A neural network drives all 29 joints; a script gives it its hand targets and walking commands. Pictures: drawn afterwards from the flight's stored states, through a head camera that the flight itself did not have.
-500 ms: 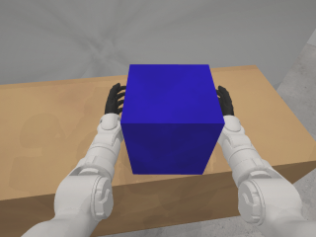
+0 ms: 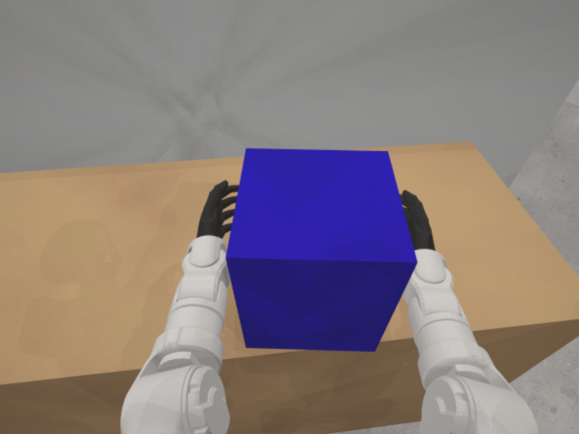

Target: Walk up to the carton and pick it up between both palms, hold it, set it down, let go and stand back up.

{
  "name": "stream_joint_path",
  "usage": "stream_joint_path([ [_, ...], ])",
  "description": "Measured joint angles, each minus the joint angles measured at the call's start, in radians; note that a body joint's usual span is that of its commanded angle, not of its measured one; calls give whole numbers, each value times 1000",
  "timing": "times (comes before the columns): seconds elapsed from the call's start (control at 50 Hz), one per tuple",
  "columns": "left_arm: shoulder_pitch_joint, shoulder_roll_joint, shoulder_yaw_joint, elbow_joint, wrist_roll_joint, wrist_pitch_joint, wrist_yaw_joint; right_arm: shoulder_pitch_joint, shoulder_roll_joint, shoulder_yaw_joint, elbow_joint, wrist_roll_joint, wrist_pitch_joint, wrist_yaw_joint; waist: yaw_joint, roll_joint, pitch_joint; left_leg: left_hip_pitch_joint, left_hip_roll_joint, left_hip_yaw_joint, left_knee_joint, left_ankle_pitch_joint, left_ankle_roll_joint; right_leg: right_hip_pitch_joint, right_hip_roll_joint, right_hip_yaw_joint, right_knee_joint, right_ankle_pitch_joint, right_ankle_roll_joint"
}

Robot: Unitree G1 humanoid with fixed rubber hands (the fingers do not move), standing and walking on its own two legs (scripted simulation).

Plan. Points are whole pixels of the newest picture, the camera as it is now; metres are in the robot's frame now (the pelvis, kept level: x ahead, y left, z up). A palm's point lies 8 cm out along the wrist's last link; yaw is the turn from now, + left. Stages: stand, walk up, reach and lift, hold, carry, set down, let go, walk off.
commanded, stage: reach and lift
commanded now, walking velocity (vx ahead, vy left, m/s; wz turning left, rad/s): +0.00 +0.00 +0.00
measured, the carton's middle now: (313, 254) +0.38 -0.02 +0.04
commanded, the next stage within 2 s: none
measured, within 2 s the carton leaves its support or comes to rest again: leaves its support in 0.86 s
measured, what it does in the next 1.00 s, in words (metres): stands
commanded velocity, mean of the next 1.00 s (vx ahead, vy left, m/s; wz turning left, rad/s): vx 0.00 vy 0.00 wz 0.00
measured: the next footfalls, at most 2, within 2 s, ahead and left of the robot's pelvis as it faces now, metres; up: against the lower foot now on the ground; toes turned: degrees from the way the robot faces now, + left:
none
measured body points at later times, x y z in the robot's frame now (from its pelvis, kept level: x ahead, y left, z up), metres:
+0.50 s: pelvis +0.00 +0.00 +0.00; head +0.02 +0.02 +0.45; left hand +0.41 +0.14 +0.08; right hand +0.38 -0.17 +0.07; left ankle -0.01 +0.12 -0.75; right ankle -0.01 -0.12 -0.75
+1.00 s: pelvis -0.02 +0.00 +0.00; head -0.02 +0.02 +0.45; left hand +0.39 +0.13 +0.11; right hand +0.37 -0.17 +0.10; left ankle -0.01 +0.12 -0.75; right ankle -0.01 -0.12 -0.75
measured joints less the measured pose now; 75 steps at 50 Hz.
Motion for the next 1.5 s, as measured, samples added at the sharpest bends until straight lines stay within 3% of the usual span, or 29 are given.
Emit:
stream_joint_path([
  [0.36,50,-19,-36,-115,13,51,-3,36,-13,67,-26,61,-23,-16,-13,-7,24,26,-3,-11,-2,-5,2,35,-3,-11,-13,-3,2],
  [0.66,42,-26,-23,-146,33,66,-18,33,-9,65,-48,53,-24,-16,-7,-17,40,21,-4,-5,-16,7,4,25,-3,-6,-19,6,2],
  [0.78,62,-21,-49,-135,22,41,-4,50,-16,79,-19,43,-79,-33,-6,-11,2,-3,-1,-7,-10,7,1,6,-1,-8,-24,12,0],
  [1.02,5,-13,-38,-29,26,-120,21,-1,-51,57,111,24,-267,-75,1,-26,-33,-20,1,-19,-16,39,-3,-5,2,-21,-34,42,-8],
  [1.22,-105,-6,48,-13,99,-21,-14,-105,-48,-33,184,-25,-221,-64,15,-78,17,13,-5,-2,-88,100,-2,-15,-4,-5,-24,64,-14],
  [1.34,-78,4,4,-64,73,54,-11,-88,-46,25,149,44,-157,-59,21,-73,28,-2,-2,6,-83,98,-2,-29,-2,1,-29,69,-14],
  [1.5,21,39,-153,-151,-73,99,50,-7,-72,207,53,202,-97,-90,-1,-32,-57,-68,2,-7,-26,55,-1,-60,2,-11,-35,55,-8],
])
